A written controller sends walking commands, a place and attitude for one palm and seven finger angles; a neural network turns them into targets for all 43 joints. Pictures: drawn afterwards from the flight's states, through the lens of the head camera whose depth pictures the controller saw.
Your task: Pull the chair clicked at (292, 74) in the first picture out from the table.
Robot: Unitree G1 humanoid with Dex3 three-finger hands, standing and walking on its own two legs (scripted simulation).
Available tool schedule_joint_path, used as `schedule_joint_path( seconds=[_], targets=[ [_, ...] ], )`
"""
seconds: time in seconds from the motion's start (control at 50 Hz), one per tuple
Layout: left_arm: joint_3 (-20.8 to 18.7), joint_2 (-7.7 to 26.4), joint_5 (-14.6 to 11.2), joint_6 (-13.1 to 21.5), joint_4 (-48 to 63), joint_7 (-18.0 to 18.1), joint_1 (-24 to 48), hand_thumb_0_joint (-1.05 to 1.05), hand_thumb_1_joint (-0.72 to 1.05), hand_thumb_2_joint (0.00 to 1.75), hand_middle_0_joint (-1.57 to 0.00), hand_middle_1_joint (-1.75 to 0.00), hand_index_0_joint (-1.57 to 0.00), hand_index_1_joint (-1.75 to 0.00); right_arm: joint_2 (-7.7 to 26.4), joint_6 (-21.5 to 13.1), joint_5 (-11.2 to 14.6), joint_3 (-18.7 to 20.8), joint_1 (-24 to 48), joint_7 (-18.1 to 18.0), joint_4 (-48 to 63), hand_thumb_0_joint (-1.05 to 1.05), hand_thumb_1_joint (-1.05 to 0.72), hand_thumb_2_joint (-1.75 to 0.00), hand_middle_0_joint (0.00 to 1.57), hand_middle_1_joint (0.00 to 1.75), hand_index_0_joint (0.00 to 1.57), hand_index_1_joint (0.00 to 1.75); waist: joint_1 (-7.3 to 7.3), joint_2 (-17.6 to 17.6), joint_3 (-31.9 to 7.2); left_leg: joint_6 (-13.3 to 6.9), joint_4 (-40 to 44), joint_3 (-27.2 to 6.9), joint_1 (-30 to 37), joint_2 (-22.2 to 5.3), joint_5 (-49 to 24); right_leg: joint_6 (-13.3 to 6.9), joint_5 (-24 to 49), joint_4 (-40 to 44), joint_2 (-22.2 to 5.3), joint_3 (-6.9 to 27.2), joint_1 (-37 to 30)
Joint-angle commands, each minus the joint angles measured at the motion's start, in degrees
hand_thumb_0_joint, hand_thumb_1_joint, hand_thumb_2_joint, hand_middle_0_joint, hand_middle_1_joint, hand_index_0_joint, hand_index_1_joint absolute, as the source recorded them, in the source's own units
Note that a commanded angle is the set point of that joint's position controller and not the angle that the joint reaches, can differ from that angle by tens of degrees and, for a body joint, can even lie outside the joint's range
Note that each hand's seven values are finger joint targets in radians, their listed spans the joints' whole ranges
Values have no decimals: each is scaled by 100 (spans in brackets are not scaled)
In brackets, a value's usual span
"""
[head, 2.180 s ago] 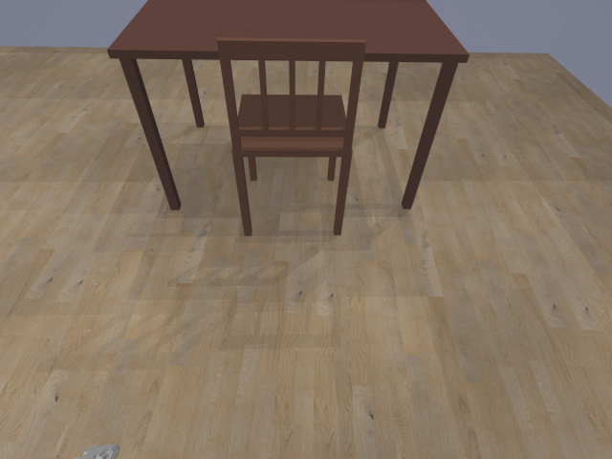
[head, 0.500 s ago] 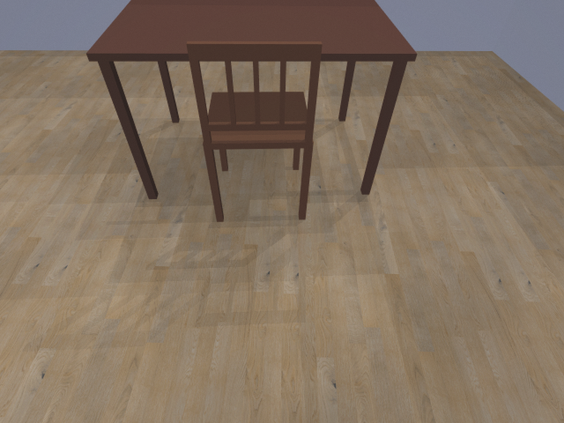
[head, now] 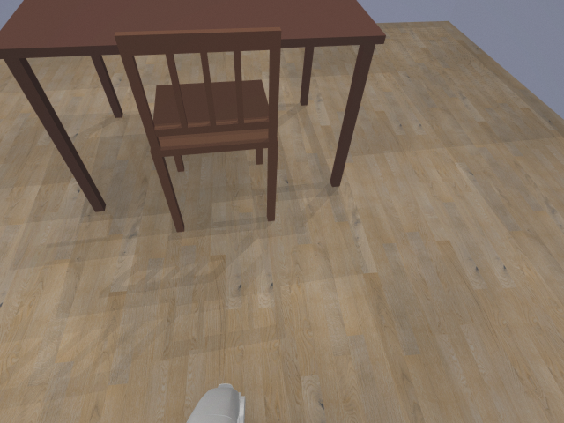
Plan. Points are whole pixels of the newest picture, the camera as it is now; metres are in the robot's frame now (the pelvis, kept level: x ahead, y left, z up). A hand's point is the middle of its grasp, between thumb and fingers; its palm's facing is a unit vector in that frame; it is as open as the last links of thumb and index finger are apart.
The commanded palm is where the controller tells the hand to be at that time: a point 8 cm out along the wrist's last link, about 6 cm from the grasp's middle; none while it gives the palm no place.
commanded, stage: walk to a spot facing it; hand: left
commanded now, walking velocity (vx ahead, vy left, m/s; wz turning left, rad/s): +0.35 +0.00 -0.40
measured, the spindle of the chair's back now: (208, 90) +0.98 +0.31 -0.09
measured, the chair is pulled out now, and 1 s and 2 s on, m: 0.00 0.00 0.00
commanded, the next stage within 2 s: turn to face it in 0.58 s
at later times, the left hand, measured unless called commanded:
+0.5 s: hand (196, 282) +0.37 +0.20 -0.14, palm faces -0.32 -0.93 -0.20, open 7.4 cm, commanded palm none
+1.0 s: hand (243, 245) +0.49 +0.13 -0.17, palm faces -0.34 -0.93 -0.13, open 7.3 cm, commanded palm none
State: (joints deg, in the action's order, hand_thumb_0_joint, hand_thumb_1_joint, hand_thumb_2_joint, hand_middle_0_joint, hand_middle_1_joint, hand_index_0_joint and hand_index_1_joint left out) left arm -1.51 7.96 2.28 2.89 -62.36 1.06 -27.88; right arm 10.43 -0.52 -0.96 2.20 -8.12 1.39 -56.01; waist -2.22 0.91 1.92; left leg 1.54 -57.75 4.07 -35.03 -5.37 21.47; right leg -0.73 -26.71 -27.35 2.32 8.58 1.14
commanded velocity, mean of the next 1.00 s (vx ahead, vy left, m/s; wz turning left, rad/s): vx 0.14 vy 0.00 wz -0.16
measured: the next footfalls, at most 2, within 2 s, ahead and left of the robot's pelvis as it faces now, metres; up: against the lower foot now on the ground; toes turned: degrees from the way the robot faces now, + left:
left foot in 0.10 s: +0.20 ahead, +0.14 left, +0.00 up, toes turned +4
right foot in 0.64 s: +0.31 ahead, -0.13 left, +0.00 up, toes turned -30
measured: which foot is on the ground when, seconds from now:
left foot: up 0.00-0.08, down 0.10-0.64, up 0.66-0.92, down 0.94-1.00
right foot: down 0.00-0.10, up 0.12-0.62, down 0.64-0.98, up 1.00-1.00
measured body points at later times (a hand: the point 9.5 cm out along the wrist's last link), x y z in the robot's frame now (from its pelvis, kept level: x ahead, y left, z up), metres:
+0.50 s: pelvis +0.19 +0.05 +0.02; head +0.22 +0.05 +0.47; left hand +0.39 +0.25 -0.12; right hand +0.08 -0.18 -0.12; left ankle +0.16 +0.14 -0.72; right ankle +0.25 -0.12 -0.67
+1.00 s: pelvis +0.34 +0.01 +0.00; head +0.35 +0.04 +0.45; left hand +0.51 +0.18 -0.16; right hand +0.28 -0.22 -0.14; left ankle +0.41 +0.09 -0.72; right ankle +0.27 -0.11 -0.72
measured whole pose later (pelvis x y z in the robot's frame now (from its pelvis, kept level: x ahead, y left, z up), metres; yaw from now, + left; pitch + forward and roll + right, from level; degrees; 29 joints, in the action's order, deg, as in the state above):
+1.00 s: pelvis +0.34 +0.01 +0.00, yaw -20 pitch -1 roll -3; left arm -2.1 10.2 0.7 -1.4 -55.4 0.9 -8.9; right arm 8.7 0.3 -1.7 1.1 -15.7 -0.2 -58.1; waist 2.3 1.4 1.1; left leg -1.7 -40.9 4.1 -21.8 -4.3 18.4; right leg 1.5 -23.9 -38.7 -2.4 -7.9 14.7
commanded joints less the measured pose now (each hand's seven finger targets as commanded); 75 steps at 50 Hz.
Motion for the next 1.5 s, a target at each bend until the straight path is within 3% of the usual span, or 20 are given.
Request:
schedule_joint_path(
  seconds=[0.0,0.04,0.08,0.1,0.14,0.22,0.5,0.58,0.6,0.62,0.66,0.76,0.9,0.94,0.98,1.1,1.34,1.36,1.4,1.48],
  targets=[
    [-373,1394,-94,135,338,38,595,0,90,90,-20,-30,-20,-30,416,-261,102,167,-345,-7,499,0,-90,-90,20,30,20,30,666,793,372,-71,1600,515,2292,458,-1227,-652,3499,862,-872,361,1680],
    [-415,1222,-130,117,374,7,480,0,90,90,-20,-30,-20,-30,831,-300,24,278,-1773,-161,56,0,-90,-90,20,30,20,30,1146,128,-560,-171,2221,151,4072,270,-1294,-453,3833,-1184,-605,222,1762],
    [-368,589,-235,106,635,-113,134,0,90,90,-20,-30,-20,-30,1697,-320,-82,435,-2553,-222,-65,0,-90,-90,20,30,20,30,1058,-1966,-1413,-1081,3993,-3514,4643,-2282,-236,-179,-498,-4770,393,-564,3081],
    [-290,558,-196,65,769,-96,364,0,90,90,-20,-30,-20,-30,1612,-293,-33,406,-1886,-251,110,0,-90,-90,20,30,20,30,870,-1189,-918,-1444,4426,-3950,3826,-2644,889,-222,-475,-5478,-66,-414,3484],
    [-314,567,-75,-35,860,-189,852,0,90,90,-20,-30,-20,-30,854,-346,-61,251,-880,-237,322,0,-90,-90,20,30,20,30,480,-1022,261,-1162,4668,-2635,2319,-2078,1646,-186,326,-5530,-627,-596,3847],
    [-351,389,-33,-325,814,-316,479,0,90,90,-20,-30,-20,-30,548,-474,-65,177,-463,-254,263,0,-90,-90,20,30,20,30,-69,-977,136,-767,4669,-464,1355,-1464,242,-49,1076,-4647,-860,-857,3085],
    [-254,522,-38,-339,1665,-424,2903,0,90,90,-20,-30,-20,-30,899,-363,-98,221,-1758,-219,-95,0,-90,-90,20,30,20,30,637,-640,390,-789,4056,997,3520,-1668,-2997,11,1367,-1384,-688,-1534,3268],
    [-339,875,-30,-198,1307,-371,1638,0,90,90,-20,-30,-20,-30,1168,-280,-21,256,-1556,-222,66,0,-90,-90,20,30,20,30,-63,-764,-513,-393,1553,1594,3356,-1343,-5249,-285,1494,-265,-24,-1995,1064],
    [-465,1457,-22,-100,1119,-299,915,0,90,90,-20,-30,-20,-30,1006,-264,73,214,-1591,-141,188,0,-90,-90,20,30,20,30,-398,93,-1171,-105,55,1596,1729,-1181,-3717,-582,2887,-204,-793,-1118,-944],
    [-614,2135,-124,-74,1026,-211,346,0,90,90,-20,-30,-20,-30,632,-256,121,142,-1516,-178,457,0,-90,-90,20,30,20,30,-495,1174,-1915,316,-1938,1245,-66,-140,1397,-1447,5668,-160,-2717,1636,-2194],
    [-580,2132,-242,-158,1087,-104,579,0,90,90,-20,-30,-20,-30,643,-213,92,133,-881,-299,623,0,-90,-90,20,30,20,30,-379,686,-1563,243,-2516,-96,-355,-314,1200,-1655,6226,75,-2621,1344,-1265],
    [-241,1127,-108,-101,1240,48,2075,0,90,90,-20,-30,-20,-30,300,110,-24,-6,-1773,-272,-108,0,-90,-90,20,30,20,30,644,319,-667,215,-741,-111,1064,-330,81,-913,4637,631,-1705,-774,1411],
    [-221,981,-157,-298,904,44,1864,0,90,90,-20,-30,-20,-30,278,46,0,-19,-1463,-183,-159,0,-90,-90,20,30,20,30,454,321,-107,110,2377,149,2373,0,-1303,-306,1688,210,-1490,-1282,1889],
    [-217,567,-213,-421,1023,24,1498,0,90,90,-20,-30,-20,-30,1002,36,-67,136,-1458,-178,4,0,-90,-90,20,30,20,30,347,-1654,136,-600,3643,-1823,1988,-1233,-2155,276,-81,-1075,-662,-1723,2227],
    [-264,663,-155,-412,1120,41,1753,0,90,90,-20,-30,-20,-30,1166,6,-97,196,-1354,-282,59,0,-90,-90,20,30,20,30,460,-1951,34,-1290,4294,-2938,2034,-1587,-2455,315,-860,-3076,-479,-1166,2681],
    [-302,708,-182,-378,1110,-6,1823,0,90,90,-20,-30,-20,-30,1047,13,-34,258,-885,-287,287,0,-90,-90,20,30,20,30,388,-737,-605,-1204,3761,-1744,2869,-950,-3460,452,-1,-3107,-601,-948,2820],
    [-354,960,-222,-366,1292,61,1240,0,90,90,-20,-30,-20,-30,1323,225,-14,465,-217,-155,709,0,-90,-90,20,30,20,30,156,-942,-740,-912,3300,-2302,1883,-407,-2430,387,1000,-211,-287,-1000,992],
    [-397,1149,-193,-320,1292,84,1019,0,90,90,-20,-30,-20,-30,1189,231,24,458,-156,-127,779,0,-90,-90,20,30,20,30,28,-493,-768,-623,2857,-2083,1317,-119,-1764,311,1349,686,-621,-750,307],
    [-488,2012,-85,-304,1516,110,1218,0,90,90,-20,-30,-20,-30,817,247,11,416,-155,-85,1015,0,-90,-90,20,30,20,30,46,1428,-440,48,269,-698,39,885,1128,-749,1658,1443,-3137,1264,579],
    [-321,1371,-97,-269,1673,96,1958,0,90,90,-20,-30,-20,-30,889,393,-54,430,-179,16,748,0,-90,-90,20,30,20,30,409,928,294,124,-1407,-597,100,411,99,-572,2123,1022,-2080,-421,1462]
  ],
)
